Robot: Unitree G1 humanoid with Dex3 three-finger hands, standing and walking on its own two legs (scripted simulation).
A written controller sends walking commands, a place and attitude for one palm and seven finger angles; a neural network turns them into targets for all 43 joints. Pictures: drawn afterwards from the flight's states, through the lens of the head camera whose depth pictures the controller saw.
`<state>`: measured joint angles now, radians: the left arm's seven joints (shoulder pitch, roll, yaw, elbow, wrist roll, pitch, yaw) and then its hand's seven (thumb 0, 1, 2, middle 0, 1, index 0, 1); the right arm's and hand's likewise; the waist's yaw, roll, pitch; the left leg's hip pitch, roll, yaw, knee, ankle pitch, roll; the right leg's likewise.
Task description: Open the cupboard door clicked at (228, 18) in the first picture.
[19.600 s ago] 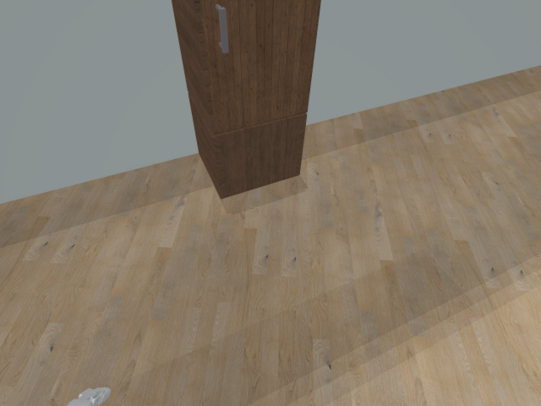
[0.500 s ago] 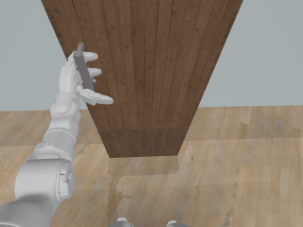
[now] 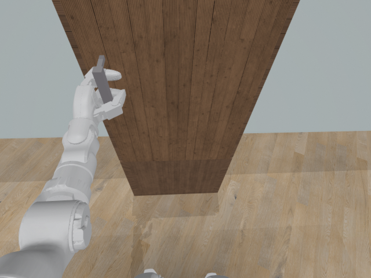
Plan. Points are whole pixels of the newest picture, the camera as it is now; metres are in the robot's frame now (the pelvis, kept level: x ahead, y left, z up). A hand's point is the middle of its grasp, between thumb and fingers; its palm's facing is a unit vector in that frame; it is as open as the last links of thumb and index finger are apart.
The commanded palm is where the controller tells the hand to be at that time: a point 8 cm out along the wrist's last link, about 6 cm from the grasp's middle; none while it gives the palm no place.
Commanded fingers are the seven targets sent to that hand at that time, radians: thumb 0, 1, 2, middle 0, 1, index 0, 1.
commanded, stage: close the thumb around the handle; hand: left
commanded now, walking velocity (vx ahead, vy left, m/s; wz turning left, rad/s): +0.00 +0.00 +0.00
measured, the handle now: (107, 87) +0.52 +0.17 +0.10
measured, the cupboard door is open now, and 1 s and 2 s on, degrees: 0 33 36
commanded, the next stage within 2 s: pull the door open along its arc in 0.14 s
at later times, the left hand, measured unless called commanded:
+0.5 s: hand (116, 109) +0.45 +0.14 +0.10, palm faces -0.01 -1.00 +0.01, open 5.4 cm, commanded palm +0.40 +0.19 +0.10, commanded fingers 0.00 0.90 0.90 -0.40 -1.35 -0.40 -1.35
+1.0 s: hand (152, 185) +0.27 +0.05 +0.11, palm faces +0.20 -0.97 +0.10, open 6.0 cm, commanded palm +0.20 +0.13 +0.10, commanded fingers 0.00 0.90 0.90 -0.40 -1.35 -0.40 -1.35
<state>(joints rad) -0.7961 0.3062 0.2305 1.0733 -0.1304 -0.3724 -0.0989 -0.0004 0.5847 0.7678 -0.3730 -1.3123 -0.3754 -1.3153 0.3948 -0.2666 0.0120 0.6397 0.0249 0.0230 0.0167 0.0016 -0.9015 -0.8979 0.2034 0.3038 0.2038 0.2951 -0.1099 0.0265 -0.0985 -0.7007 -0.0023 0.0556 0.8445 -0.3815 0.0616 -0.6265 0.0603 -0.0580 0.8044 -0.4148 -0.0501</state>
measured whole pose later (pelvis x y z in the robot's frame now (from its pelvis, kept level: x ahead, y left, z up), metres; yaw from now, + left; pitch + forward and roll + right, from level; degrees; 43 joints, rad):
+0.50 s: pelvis +0.00 +0.00 +0.00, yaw -1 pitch +13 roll -1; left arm -0.66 0.28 0.23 0.92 -0.16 -0.34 -0.11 0.01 0.79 0.81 -0.37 -1.35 -0.37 -1.35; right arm 0.40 -0.27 0.01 0.62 0.03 0.04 0.02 0.00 -0.90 -0.90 0.20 0.30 0.20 0.30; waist -0.10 0.03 -0.12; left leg -0.66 0.00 0.08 0.82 -0.38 0.06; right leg -0.60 0.07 -0.03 0.79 -0.41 -0.05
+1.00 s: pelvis +0.01 -0.02 +0.01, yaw +0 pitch +4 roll +0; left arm 0.25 -0.07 -0.24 -0.15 -0.03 -0.03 0.35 0.03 0.70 0.73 -0.34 -1.31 -0.38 -1.32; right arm 0.17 -0.19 0.04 0.45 -0.01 0.07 0.05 0.01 -0.90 -0.90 0.20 0.30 0.20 0.30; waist -0.01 0.03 -0.10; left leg -0.45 -0.01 0.06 0.75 -0.38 0.04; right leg -0.39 0.06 -0.05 0.75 -0.43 -0.07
